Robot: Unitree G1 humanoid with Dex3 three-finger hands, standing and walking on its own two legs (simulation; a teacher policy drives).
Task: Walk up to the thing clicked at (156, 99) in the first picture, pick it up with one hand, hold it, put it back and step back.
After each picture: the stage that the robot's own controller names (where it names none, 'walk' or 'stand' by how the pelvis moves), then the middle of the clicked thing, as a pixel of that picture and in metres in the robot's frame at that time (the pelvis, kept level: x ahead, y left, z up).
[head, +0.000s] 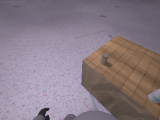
stand; out of the picture +0.33 -0.50 -0.04
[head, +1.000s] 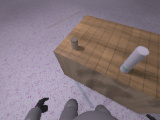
walk; (131, 61) +0.49 -0.25 -0.01
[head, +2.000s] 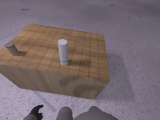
walk; (63, 53) +0.53 +0.25 -0.01
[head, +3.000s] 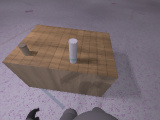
stand; (73, 52) +0.57 +0.17 -0.02
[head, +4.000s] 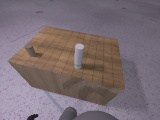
walk; (78, 57) +0.51 +0.15 -0.01
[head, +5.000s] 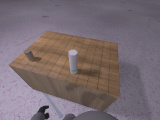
stand; (73, 63) +0.48 +0.17 -0.04
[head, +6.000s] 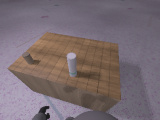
stand; (72, 66) +0.45 +0.17 -0.05
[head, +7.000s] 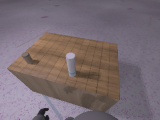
stand; (71, 65) +0.45 +0.18 -0.05
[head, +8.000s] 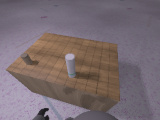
stand; (71, 66) +0.44 +0.18 -0.05
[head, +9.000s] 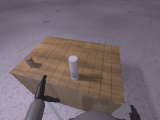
rise first; (74, 68) +0.43 +0.18 -0.04
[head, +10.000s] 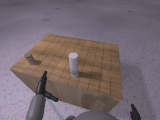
go down; (74, 65) +0.46 +0.17 -0.04
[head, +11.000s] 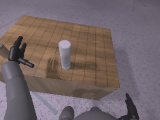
go down; (65, 56) +0.46 +0.16 +0.02
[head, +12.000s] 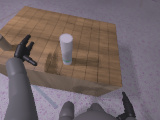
close in; (66, 52) +0.47 +0.16 +0.04
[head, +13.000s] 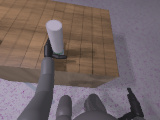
close; (57, 42) +0.49 +0.17 +0.07
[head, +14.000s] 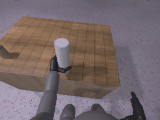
lift; (63, 58) +0.40 +0.16 +0.09
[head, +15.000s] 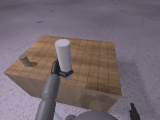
lift; (65, 61) +0.33 +0.16 +0.17
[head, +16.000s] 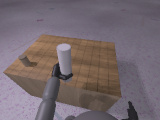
hold; (65, 65) +0.33 +0.16 +0.14
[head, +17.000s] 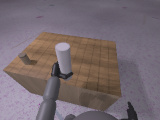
hold; (65, 64) +0.33 +0.17 +0.14
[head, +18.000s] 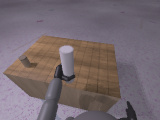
crouch; (68, 66) +0.32 +0.15 +0.13
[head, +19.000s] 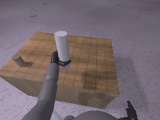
crouch; (63, 52) +0.42 +0.18 +0.15
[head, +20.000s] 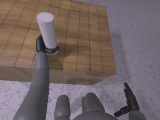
lower; (49, 38) +0.51 +0.19 +0.07
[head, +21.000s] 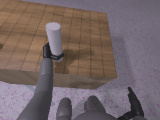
lower; (56, 45) +0.49 +0.17 +0.07
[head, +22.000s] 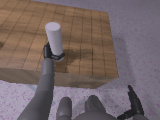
lower; (56, 45) +0.48 +0.17 +0.07
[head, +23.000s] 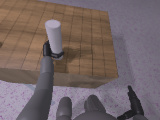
lower; (56, 43) +0.49 +0.18 +0.07
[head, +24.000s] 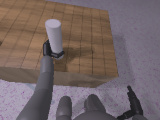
loosen; (56, 42) +0.49 +0.17 +0.07
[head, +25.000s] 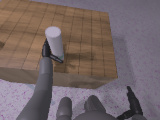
withdraw; (56, 47) +0.47 +0.17 +0.06
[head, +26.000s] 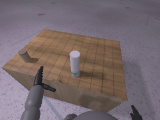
sink last; (75, 65) +0.43 +0.15 +0.00
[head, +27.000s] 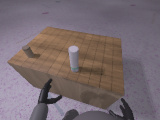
stand; (74, 60) +0.47 +0.17 +0.00
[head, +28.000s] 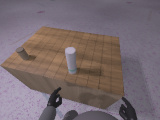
stand; (71, 62) +0.44 +0.17 +0.01
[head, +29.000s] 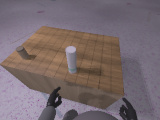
stand; (71, 61) +0.45 +0.17 +0.02
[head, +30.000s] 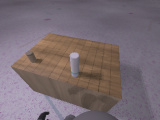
stand; (74, 65) +0.46 +0.16 -0.04
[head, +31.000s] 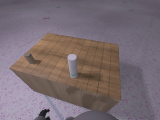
stand; (73, 67) +0.45 +0.17 -0.05
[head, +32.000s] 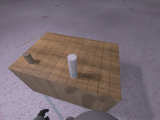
stand; (73, 67) +0.44 +0.17 -0.05
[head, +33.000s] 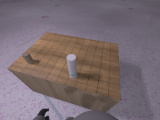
walk; (72, 67) +0.44 +0.17 -0.05
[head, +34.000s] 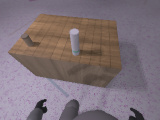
walk; (75, 43) +0.60 +0.18 -0.01
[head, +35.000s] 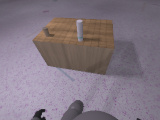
walk; (80, 31) +0.94 +0.23 -0.03
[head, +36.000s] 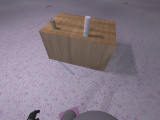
stand; (86, 27) +1.07 +0.12 -0.03
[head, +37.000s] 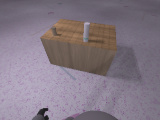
stand; (86, 32) +1.03 +0.12 -0.05
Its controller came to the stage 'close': yes
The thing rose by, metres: 0.20
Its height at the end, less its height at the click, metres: +0.00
